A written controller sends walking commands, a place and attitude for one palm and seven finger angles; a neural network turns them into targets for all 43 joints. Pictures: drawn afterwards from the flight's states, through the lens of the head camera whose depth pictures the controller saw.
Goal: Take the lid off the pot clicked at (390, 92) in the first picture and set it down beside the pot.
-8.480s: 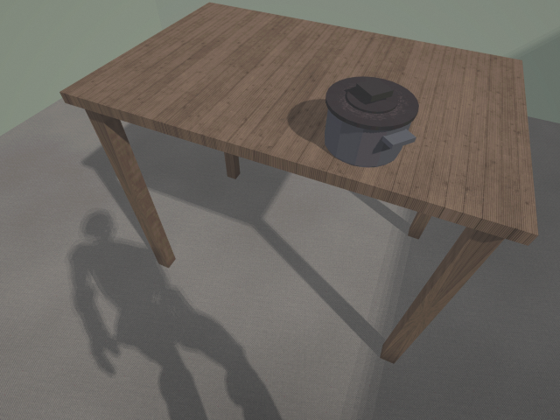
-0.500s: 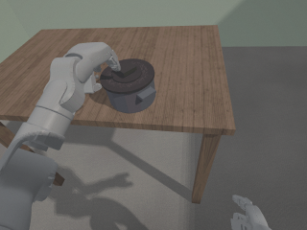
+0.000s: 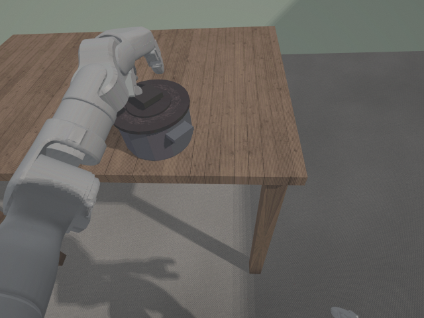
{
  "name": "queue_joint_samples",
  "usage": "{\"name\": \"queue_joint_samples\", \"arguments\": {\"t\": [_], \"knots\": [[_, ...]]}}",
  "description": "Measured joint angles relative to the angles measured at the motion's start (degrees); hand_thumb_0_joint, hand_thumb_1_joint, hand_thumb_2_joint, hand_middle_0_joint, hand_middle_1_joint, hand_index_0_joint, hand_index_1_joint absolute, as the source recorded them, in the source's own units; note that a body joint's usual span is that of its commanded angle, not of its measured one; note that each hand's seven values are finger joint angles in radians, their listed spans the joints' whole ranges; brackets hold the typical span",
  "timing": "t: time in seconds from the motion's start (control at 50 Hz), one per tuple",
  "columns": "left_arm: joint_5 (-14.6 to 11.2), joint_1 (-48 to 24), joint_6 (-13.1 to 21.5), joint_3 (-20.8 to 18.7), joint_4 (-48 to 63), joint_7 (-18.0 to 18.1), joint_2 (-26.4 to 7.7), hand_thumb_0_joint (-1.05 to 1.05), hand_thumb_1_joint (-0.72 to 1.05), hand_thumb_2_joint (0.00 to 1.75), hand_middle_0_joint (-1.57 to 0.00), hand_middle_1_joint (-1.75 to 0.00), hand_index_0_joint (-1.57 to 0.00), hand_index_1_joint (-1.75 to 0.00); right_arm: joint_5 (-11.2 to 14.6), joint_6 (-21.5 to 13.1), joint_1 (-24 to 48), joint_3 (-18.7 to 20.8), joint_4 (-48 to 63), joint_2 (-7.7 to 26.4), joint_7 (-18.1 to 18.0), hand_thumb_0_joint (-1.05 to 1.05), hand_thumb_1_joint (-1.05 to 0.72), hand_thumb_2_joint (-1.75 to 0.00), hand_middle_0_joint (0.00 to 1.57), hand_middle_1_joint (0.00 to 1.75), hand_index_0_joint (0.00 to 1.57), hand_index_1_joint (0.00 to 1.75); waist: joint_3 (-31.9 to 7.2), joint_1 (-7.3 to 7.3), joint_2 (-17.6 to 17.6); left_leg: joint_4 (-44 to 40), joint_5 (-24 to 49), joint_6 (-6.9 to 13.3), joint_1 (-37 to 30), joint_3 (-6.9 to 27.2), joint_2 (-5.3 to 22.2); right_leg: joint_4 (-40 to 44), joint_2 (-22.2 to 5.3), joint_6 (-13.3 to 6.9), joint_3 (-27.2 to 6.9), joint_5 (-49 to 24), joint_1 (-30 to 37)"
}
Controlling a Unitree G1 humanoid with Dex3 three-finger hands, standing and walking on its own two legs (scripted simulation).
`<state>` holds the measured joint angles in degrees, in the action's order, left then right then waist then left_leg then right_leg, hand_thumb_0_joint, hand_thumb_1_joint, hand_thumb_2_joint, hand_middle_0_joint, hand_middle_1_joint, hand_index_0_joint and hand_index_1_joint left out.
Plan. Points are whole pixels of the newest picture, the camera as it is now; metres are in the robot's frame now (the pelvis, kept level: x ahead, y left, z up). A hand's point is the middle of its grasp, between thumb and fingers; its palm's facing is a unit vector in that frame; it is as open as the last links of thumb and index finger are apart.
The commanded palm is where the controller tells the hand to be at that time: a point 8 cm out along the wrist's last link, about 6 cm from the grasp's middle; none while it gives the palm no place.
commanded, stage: move the open hand above the knob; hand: left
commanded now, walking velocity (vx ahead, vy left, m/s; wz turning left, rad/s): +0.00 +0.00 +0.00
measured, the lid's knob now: (146, 95) +0.52 +0.13 +0.15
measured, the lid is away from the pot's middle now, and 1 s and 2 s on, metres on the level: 0.00 0.00 0.00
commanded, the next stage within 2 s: lower the open fingers around the knob in 0.76 s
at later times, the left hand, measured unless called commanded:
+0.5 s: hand (136, 73) +0.49 +0.12 +0.22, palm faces -0.28 -0.05 -0.96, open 9.9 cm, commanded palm +0.47 +0.14 +0.29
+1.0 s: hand (130, 79) +0.48 +0.14 +0.22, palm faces -0.33 -0.07 -0.94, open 9.9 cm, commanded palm +0.47 +0.14 +0.28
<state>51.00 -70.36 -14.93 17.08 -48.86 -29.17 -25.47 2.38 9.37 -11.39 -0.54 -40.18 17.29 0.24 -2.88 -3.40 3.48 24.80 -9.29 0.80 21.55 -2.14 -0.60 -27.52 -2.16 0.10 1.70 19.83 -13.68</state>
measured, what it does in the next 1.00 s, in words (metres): stands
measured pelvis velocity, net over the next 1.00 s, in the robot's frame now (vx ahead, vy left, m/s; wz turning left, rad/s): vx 0.00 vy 0.01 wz -0.01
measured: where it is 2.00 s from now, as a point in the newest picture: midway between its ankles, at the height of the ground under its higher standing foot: outside the picture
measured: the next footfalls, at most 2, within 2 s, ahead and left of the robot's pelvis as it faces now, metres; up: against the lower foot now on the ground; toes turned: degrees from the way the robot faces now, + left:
none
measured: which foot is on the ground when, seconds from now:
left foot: down 0.00-1.00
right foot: down 0.00-1.00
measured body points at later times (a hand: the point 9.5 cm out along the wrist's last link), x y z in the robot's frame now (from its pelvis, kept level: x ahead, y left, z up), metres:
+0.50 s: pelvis +0.00 +0.00 +0.00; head +0.03 -0.03 +0.45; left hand +0.50 +0.12 +0.28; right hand +0.08 -0.27 -0.14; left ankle +0.03 +0.12 -0.74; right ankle -0.07 -0.12 -0.74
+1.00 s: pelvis +0.00 +0.01 +0.00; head +0.03 -0.02 +0.45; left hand +0.49 +0.14 +0.27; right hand +0.08 -0.26 -0.14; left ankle +0.03 +0.12 -0.74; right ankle -0.07 -0.12 -0.74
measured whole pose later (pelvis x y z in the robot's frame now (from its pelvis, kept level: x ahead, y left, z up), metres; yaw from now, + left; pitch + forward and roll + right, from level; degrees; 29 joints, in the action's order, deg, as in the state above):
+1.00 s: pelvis +0.00 +0.01 +0.00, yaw -1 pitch +7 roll +1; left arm 52.1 -76.2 -18.2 17.8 -60.1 -29.5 -24.0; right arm 2.7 8.8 -12.4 -0.8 -41.6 16.4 -0.7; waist -3.8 -4.5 2.7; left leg 25.1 -9.1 1.3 22.9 -2.7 -0.6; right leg -27.5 -2.2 0.6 1.0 19.3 -15.1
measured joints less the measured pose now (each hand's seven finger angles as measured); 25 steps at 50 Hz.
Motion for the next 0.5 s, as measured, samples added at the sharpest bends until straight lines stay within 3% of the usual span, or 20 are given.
{"name": "queue_joint_samples", "arguments": {"t": [0.24,0.5], "knots": [[1.82,-3.08,0.83,-3.18,-6.42,1.44,-0.39,0.0,-0.34,1.6,-0.88,-0.08,-0.88,-0.08,-0.22,0.05,-3.67,1.0,-0.97,0.38,-0.2,0.01,-0.91,-0.9,0.2,0.3,0.2,0.3,-0.85,-2.03,-0.08,-0.5,-0.39,0.05,0.5,-1.72,0.69,0.53,0.49,0.05,-1.86,-0.31,-1.26],[1.55,-0.88,0.62,-2.6,-4.43,0.39,-0.93,0.0,-0.34,1.6,-0.88,-0.08,-0.88,-0.08,0.19,-0.23,-2.17,0.63,-0.1,-0.38,-0.63,0.01,-0.91,-0.9,0.2,0.3,0.2,0.3,-1.04,-0.92,-0.12,-0.24,-0.48,0.09,-0.12,-1.52,0.74,0.46,0.58,0.01,-1.7,-0.25,-0.47]]}}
